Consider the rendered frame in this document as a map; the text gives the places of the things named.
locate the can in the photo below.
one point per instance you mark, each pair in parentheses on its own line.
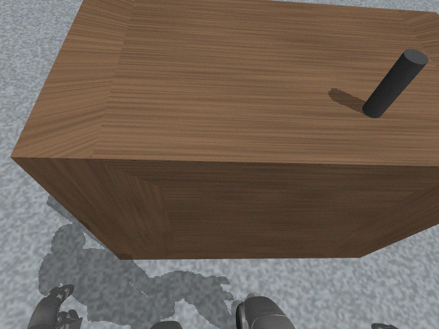
(406,68)

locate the left robot hand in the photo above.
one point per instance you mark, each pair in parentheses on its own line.
(47,310)

